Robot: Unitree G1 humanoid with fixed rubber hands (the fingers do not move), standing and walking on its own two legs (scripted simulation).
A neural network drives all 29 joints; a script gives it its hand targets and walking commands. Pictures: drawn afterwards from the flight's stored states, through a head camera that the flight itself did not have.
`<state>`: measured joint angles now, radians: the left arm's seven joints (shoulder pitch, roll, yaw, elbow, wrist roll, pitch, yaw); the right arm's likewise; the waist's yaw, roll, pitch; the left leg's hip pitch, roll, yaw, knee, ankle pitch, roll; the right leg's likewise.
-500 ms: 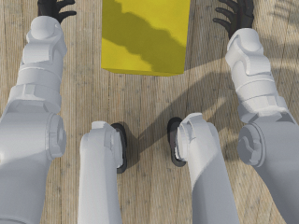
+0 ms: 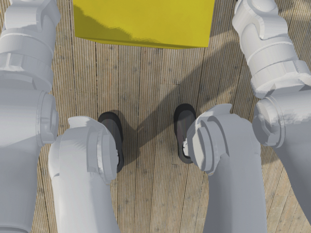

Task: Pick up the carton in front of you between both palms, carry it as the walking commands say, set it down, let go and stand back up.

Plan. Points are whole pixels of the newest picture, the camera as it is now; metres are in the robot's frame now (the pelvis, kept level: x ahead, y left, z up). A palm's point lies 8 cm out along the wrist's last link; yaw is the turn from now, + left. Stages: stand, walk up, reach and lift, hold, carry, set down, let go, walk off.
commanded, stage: reach and lift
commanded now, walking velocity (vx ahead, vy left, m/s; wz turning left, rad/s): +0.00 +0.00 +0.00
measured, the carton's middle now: out of the picture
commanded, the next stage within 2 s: none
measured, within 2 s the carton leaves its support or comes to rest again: leaves its support in 0.66 s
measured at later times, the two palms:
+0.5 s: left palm out of the picture +0.57 +0.16 -0.15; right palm out of the picture +0.53 -0.15 -0.15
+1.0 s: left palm out of the picture +0.52 +0.15 -0.02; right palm out of the picture +0.51 -0.14 +0.01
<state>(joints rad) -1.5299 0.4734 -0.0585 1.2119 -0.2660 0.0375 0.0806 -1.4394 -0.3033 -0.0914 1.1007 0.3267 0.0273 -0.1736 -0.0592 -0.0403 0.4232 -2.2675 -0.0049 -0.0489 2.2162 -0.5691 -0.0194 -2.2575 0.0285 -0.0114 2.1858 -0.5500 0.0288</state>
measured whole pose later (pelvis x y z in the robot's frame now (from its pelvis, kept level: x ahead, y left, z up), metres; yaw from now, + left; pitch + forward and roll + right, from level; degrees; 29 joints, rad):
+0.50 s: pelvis -0.01 +0.01 +0.01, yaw +0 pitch +36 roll -3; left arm -1.63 0.37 0.01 1.29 -0.14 0.08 0.09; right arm -1.47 -0.21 -0.24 1.13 0.18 0.04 -0.17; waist -0.06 -0.02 0.37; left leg -2.28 -0.02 -0.04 2.18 -0.53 0.00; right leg -2.25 0.02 0.00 2.14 -0.53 0.04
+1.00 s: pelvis +0.00 +0.00 +0.05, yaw +1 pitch +40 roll +0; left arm -1.18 0.19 0.25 0.92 0.11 0.38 0.10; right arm -1.14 0.03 -0.52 0.79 -0.14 0.27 -0.12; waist -0.07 -0.03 -0.10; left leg -2.19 -0.02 -0.03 2.03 -0.55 -0.03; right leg -2.20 0.05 0.02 2.02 -0.53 0.03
